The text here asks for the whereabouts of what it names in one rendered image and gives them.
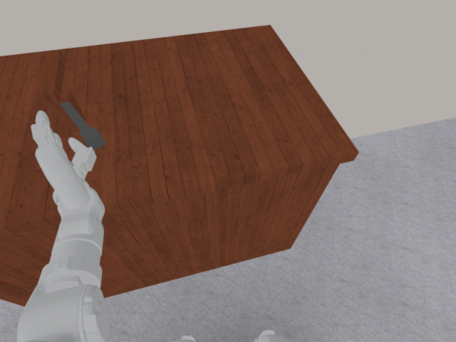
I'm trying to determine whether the robot right shin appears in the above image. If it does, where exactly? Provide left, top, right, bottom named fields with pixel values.
left=258, top=330, right=275, bottom=339

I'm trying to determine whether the left robot upper arm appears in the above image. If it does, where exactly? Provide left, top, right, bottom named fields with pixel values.
left=20, top=284, right=109, bottom=342

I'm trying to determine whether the counter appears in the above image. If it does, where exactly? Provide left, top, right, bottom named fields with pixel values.
left=0, top=25, right=359, bottom=306

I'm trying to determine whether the tap lever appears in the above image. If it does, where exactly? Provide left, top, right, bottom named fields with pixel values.
left=60, top=102, right=105, bottom=150

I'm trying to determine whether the left robot forearm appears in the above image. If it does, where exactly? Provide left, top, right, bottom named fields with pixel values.
left=17, top=177, right=105, bottom=342

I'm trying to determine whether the robot left hand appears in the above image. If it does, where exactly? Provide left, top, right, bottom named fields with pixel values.
left=31, top=110, right=97, bottom=190

